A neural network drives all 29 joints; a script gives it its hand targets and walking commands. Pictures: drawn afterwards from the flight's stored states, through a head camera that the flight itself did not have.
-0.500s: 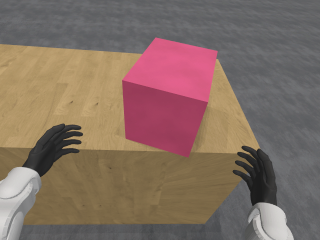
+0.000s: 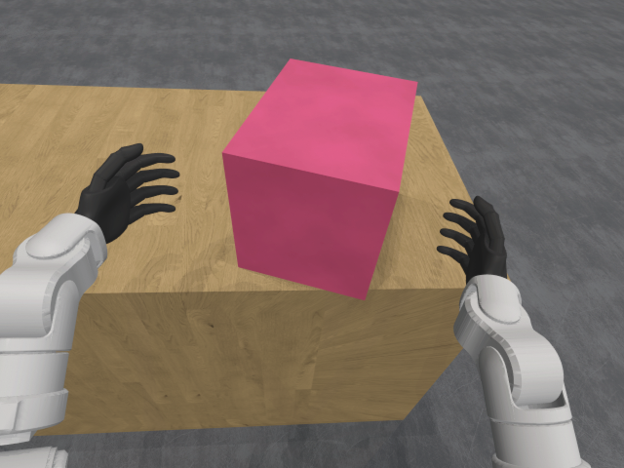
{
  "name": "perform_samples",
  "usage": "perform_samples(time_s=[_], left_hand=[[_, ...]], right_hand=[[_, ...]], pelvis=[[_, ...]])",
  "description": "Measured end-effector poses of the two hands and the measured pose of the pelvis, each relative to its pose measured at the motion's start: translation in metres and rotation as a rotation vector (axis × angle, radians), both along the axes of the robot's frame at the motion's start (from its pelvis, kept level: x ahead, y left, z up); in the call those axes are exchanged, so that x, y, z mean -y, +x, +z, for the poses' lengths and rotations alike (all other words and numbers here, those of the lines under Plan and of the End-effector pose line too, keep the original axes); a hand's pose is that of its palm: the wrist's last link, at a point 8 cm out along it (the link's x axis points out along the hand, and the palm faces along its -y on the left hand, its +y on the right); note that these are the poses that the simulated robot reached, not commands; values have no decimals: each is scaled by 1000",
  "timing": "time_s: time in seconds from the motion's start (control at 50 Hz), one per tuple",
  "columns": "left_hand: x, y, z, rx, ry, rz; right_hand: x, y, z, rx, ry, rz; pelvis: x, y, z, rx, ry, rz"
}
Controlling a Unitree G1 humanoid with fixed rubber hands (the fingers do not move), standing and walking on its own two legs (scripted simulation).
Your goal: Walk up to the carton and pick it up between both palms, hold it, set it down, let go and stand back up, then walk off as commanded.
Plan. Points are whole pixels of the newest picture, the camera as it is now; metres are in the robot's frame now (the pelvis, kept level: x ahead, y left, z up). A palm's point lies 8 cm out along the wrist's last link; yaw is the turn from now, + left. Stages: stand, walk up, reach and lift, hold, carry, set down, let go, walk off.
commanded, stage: reach and lift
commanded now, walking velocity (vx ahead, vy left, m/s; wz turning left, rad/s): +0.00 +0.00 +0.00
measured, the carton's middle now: (326, 176) +0.53 +0.00 +0.08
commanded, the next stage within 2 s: none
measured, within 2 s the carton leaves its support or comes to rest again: neither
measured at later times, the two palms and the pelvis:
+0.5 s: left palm (101, 165) +0.39 +0.26 +0.20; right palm (465, 213) +0.36 -0.15 +0.18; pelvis -0.02 +0.01 +0.00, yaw +3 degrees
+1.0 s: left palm (156, 127) +0.45 +0.21 +0.21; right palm (488, 183) +0.40 -0.18 +0.19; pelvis -0.01 -0.01 +0.00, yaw +3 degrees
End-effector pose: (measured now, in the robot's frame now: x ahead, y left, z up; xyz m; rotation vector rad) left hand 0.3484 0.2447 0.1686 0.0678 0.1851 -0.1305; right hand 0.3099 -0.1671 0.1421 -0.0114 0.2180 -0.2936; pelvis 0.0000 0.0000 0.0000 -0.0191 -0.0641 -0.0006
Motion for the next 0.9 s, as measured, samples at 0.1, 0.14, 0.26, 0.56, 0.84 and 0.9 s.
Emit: perform_samples(time_s=[0.1, 0.14, 0.26, 0.56, 0.84, 0.9], left_hand=[[-7, 6, -5, -35, 8, 10], [-11, 5, -6, -52, 13, 20], [-23, 2, 18, 2, 31, 49], [14, 54, 22, -64, 68, 6], [68, 98, 33, -15, 6, -8], [59, 100, 34, -28, -6, 18]], right_hand=[[-5, 3, -4, -23, 11, -6], [-8, 2, -2, -10, 24, -6], [-23, 3, 12, 36, 33, 21], [-11, 63, 29, -31, 68, 16], [35, 83, 22, 12, 100, -50], [33, 84, 30, 30, 90, -50]], pelvis=[[-6, 3, 1, -3, -8, 3], [-10, 2, 2, -1, -14, 5], [-19, -6, 2, 11, -26, 7], [-11, -23, 1, 4, -16, 61], [13, -8, 2, -65, -2, 58], [13, -8, 1, -73, -3, 58]])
